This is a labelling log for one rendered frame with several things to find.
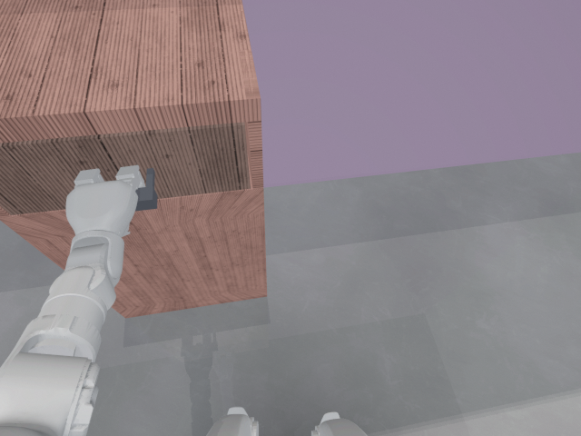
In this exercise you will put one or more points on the drawer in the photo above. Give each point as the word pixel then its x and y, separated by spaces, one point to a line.
pixel 36 176

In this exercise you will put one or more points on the robot left upper arm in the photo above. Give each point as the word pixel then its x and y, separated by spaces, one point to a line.
pixel 47 395

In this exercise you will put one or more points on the left robot hand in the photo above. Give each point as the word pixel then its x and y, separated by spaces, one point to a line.
pixel 96 204

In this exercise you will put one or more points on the left robot thigh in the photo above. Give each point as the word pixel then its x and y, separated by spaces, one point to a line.
pixel 235 425

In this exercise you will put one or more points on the handle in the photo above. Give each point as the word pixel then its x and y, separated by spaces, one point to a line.
pixel 147 197

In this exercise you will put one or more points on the cabinet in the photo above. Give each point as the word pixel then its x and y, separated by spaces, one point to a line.
pixel 86 67

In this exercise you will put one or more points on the right robot shin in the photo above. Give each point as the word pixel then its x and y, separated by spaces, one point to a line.
pixel 330 416

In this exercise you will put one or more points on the robot left forearm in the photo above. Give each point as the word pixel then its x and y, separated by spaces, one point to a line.
pixel 72 316

